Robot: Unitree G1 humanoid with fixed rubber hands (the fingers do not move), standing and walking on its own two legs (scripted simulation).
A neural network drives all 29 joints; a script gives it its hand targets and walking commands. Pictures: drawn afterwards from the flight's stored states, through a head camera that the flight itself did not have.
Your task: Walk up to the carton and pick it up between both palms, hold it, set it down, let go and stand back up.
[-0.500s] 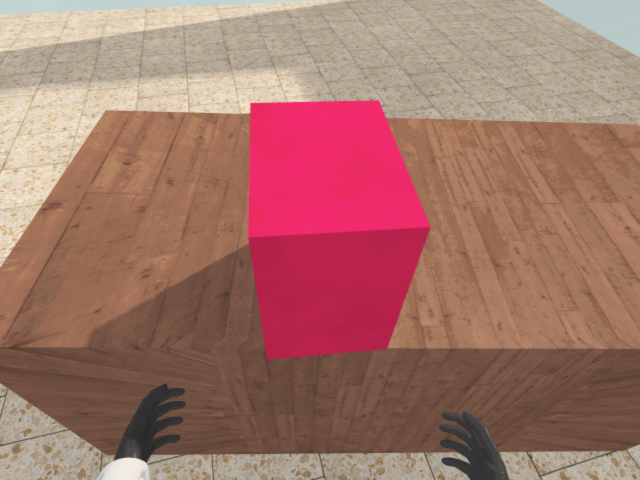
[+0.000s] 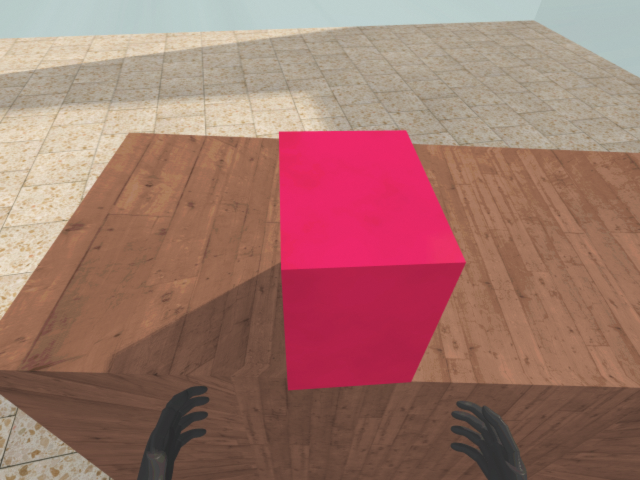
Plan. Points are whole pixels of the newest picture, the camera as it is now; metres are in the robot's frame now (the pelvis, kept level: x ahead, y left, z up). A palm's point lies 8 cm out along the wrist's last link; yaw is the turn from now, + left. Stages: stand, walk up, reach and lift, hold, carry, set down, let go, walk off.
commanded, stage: reach and lift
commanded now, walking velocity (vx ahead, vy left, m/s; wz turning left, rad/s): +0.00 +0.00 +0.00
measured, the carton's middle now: (346, 260) +0.42 -0.02 +0.03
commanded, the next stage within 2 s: none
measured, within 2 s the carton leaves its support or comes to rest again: neither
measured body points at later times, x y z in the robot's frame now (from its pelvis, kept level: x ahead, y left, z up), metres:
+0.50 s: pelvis -0.01 -0.01 +0.00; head -0.03 +0.00 +0.45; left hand +0.22 +0.18 +0.02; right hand +0.23 -0.21 +0.01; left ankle -0.04 +0.11 -0.75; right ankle -0.02 -0.10 -0.75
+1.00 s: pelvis -0.03 -0.02 +0.00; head -0.01 -0.02 +0.45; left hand +0.28 +0.18 +0.09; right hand +0.30 -0.20 +0.08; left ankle -0.04 +0.11 -0.75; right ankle -0.02 -0.10 -0.75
